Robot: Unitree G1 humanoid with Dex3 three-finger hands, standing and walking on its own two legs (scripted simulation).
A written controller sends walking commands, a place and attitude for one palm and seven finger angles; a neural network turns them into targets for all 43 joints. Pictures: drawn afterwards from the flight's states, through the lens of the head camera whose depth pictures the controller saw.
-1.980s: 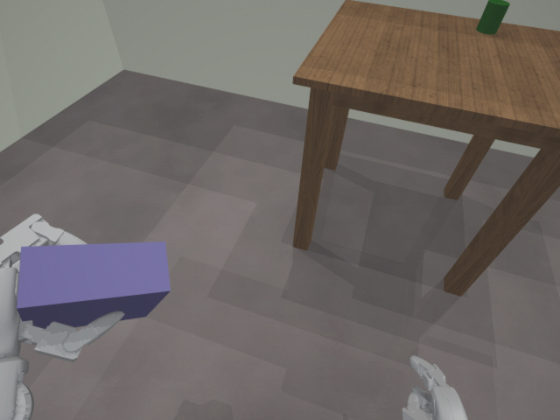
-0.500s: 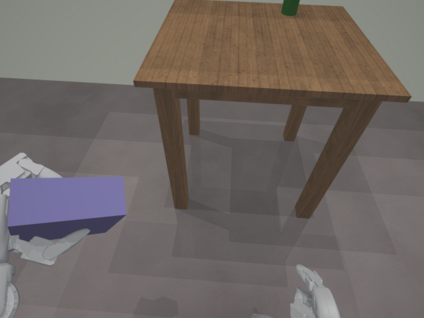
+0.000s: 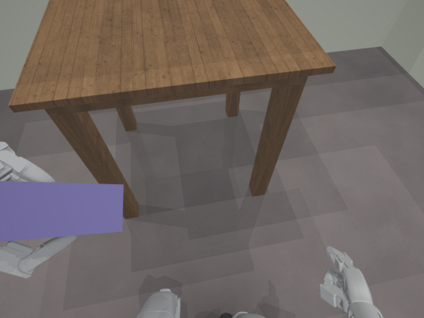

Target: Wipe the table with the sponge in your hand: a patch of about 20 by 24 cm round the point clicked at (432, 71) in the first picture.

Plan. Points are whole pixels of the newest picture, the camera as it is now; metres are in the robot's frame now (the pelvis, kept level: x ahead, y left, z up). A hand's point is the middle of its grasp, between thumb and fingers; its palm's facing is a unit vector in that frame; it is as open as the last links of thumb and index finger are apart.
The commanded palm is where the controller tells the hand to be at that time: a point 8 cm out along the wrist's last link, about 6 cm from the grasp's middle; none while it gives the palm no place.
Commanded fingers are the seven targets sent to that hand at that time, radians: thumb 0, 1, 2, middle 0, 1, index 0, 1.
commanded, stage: turn to face it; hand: left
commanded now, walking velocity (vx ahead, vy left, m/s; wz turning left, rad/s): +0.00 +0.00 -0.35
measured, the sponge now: (71, 210) +0.23 +0.18 +0.17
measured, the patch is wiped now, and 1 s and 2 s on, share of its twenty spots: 0.00 0.00 0.00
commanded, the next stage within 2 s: take the last steps up to it in 0.32 s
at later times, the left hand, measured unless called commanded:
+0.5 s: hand (40, 196) +0.24 +0.22 +0.19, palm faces +0.26 -0.87 -0.43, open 9.8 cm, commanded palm +0.19 +0.27 +0.18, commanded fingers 0.00 0.10 1.30 -1.20 -1.60 -1.20 -1.60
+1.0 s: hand (66, 208) +0.23 +0.19 +0.18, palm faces +0.26 -0.90 -0.36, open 9.8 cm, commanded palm +0.19 +0.24 +0.18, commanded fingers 0.00 0.10 1.30 -1.20 -1.60 -1.20 -1.60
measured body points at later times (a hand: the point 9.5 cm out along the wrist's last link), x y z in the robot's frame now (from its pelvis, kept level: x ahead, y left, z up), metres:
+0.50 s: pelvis -0.02 +0.02 +0.00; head +0.00 +0.02 +0.45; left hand +0.22 +0.26 +0.21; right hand +0.11 -0.19 -0.09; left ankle +0.02 +0.15 -0.73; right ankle -0.04 -0.09 -0.72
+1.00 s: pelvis -0.02 -0.01 +0.00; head -0.03 +0.00 +0.45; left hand +0.21 +0.24 +0.19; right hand +0.07 -0.29 -0.08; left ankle +0.03 +0.10 -0.74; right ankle -0.04 -0.09 -0.73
